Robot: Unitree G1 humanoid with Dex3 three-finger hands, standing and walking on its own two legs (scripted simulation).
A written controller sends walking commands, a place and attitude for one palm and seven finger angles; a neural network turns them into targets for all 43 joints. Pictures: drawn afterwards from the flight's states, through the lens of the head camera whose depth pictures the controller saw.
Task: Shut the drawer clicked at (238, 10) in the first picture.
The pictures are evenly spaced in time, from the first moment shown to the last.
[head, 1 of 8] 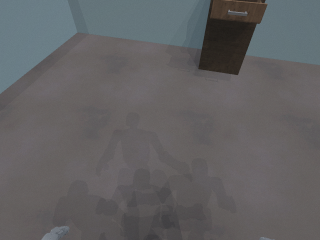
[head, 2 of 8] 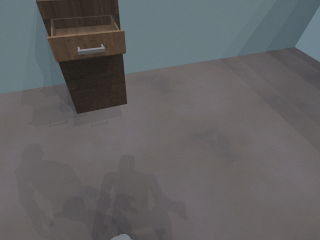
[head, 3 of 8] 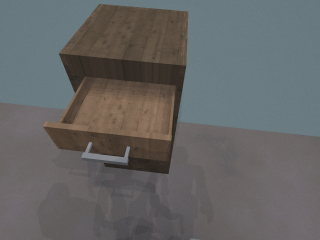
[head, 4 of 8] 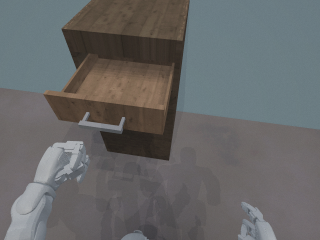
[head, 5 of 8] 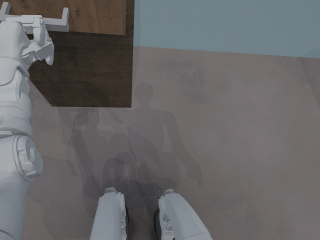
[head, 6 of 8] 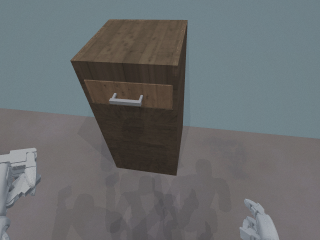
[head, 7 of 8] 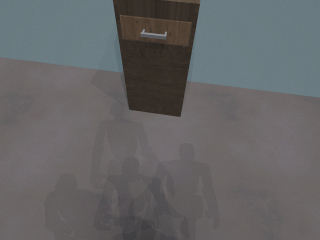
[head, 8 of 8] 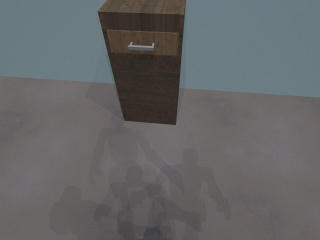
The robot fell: no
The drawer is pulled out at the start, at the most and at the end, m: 0.24 0.24 0.00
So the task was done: yes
